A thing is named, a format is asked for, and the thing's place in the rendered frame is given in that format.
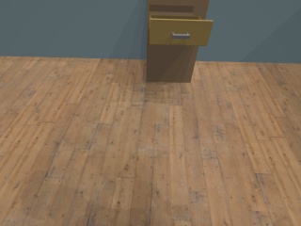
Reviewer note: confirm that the cabinet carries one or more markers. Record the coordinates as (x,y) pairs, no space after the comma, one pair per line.
(172,63)

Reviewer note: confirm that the drawer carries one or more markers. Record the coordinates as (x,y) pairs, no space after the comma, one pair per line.
(162,27)

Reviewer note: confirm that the handle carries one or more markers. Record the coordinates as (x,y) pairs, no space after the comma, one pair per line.
(181,36)

